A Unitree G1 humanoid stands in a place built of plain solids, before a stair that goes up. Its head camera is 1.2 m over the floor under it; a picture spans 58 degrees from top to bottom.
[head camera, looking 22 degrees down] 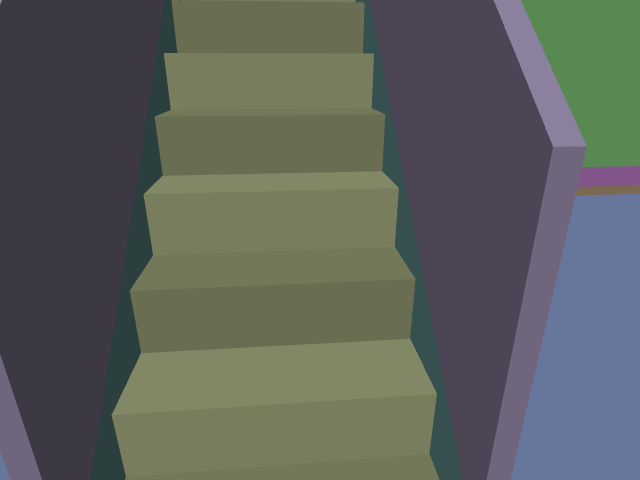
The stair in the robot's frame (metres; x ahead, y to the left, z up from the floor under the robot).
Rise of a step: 0.21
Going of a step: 0.24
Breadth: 0.81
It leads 5 degrees to the left of straight ahead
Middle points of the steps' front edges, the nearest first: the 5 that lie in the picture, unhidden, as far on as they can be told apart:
0.85 0.10 0.42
1.09 0.12 0.62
1.33 0.15 0.83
1.58 0.17 1.04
1.82 0.19 1.24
